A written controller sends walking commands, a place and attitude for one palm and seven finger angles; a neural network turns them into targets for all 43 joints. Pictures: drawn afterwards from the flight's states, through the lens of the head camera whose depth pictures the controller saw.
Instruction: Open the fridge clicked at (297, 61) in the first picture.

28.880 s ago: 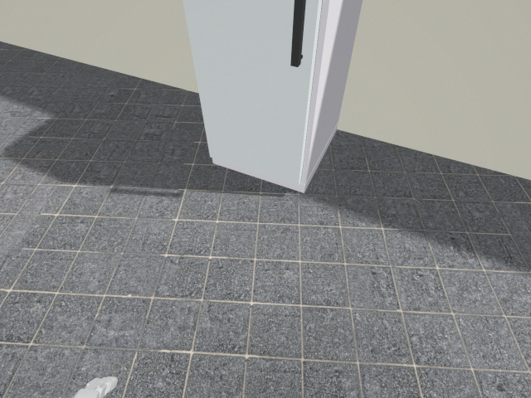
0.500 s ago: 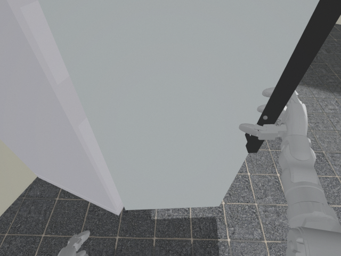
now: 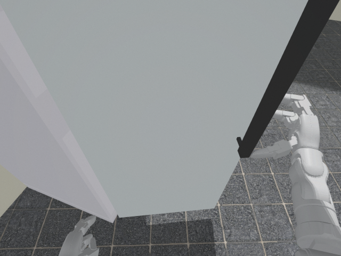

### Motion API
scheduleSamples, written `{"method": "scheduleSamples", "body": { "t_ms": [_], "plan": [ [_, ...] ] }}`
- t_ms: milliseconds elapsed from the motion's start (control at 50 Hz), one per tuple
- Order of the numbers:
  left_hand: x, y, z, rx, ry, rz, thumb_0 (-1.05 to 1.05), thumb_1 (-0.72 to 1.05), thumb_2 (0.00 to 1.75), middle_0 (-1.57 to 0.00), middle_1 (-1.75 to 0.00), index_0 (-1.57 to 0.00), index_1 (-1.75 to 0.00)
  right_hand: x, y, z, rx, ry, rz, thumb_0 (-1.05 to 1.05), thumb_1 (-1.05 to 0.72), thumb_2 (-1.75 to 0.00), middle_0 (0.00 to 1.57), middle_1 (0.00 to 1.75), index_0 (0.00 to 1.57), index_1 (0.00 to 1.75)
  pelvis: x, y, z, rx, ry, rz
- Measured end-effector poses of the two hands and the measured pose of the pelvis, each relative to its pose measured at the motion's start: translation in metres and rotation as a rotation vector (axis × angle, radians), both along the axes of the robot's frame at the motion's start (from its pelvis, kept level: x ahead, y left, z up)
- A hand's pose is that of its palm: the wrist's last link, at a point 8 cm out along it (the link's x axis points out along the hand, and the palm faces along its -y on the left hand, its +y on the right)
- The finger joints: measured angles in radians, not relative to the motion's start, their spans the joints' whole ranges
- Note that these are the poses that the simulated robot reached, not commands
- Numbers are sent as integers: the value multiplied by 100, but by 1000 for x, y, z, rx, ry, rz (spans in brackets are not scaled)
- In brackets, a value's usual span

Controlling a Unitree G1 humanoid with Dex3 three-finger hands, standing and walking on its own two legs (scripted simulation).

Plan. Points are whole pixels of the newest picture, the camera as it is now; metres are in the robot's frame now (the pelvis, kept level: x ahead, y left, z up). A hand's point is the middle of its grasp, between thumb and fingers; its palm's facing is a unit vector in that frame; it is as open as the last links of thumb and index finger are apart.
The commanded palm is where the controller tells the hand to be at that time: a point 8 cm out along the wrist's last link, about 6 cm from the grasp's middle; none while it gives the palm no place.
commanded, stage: slip the hand off the handle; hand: right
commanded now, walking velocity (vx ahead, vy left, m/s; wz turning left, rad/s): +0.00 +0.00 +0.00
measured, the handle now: (272, 83) +0.44 -0.18 +0.20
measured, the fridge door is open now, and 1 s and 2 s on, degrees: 64 64 64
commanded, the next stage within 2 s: draw the hand back to the body in 1.12 s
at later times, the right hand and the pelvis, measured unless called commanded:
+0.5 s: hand (305, 133) +0.38 -0.27 +0.12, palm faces +0.15 +0.98 -0.12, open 14.7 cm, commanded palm +0.33 -0.31 +0.13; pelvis +0.01 -0.02 +0.00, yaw +0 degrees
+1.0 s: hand (309, 167) +0.29 -0.25 +0.11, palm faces +0.16 +0.98 -0.12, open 14.7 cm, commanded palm +0.25 -0.29 +0.13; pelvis +0.00 -0.02 +0.00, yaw -1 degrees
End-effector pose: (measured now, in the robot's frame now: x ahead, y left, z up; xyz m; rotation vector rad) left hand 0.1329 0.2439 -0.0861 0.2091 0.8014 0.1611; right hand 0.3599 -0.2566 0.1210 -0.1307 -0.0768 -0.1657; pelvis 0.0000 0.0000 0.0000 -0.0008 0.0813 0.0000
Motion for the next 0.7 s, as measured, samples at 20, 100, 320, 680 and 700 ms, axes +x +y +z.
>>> {"method": "scheduleSamples", "body": {
  "t_ms": [20, 100, 320, 680, 700],
  "plan": [
    [3, -2, 0, -1, -4, -4, 1, 91, 90, -20, -30, -20, -30, -1, -4, 1, -1, -5, 0, -1, 55, -20, 27, 116, 26, 116, 1, -1, 0, 1, 1, -1],
    [7, -9, 0, -1, 1, -17, 1, 91, 90, -20, -30, -20, -30, -2, -17, 4, 1, -16, 10, -1, 55, -20, 26, 116, 25, 115, 3, -5, -1, 6, 3, -9],
    [-9, -13, -5, 23, 63, 10, 1, 91, 90, -20, -30, -20, -30, -3, -45, -1, 8, -7, 21, -1, 55, -20, 26, 115, 25, 115, 7, -17, -3, 16, 13, -6],
    [-18, -22, -5, 22, 51, 22, 1, 91, 90, -20, -30, -20, -30, -39, -56, -9, 19, -4, 45, -1, 55, -20, 26, 115, 25, 115, 5, -28, -4, 21, 0, 0],
    [-15, -23, -4, 20, 37, 17, 1, 91, 90, -20, -30, -20, -30, -44, -55, -10, 17, -3, 41, -1, 55, -20, 26, 115, 25, 115, 4, -27, -4, 21, -3, 0]
  ]
}}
